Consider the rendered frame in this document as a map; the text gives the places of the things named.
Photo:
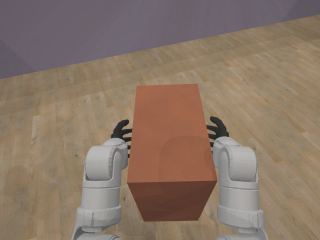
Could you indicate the left robot forearm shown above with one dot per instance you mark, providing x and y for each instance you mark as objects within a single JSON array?
[{"x": 102, "y": 176}]

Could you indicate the right robot forearm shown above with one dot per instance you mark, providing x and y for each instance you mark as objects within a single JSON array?
[{"x": 239, "y": 206}]

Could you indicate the robot right hand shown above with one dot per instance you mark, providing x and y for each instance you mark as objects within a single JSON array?
[{"x": 220, "y": 130}]

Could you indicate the carton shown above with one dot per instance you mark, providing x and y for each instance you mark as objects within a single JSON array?
[{"x": 171, "y": 170}]

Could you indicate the robot left hand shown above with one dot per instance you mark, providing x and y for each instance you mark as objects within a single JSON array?
[{"x": 118, "y": 132}]

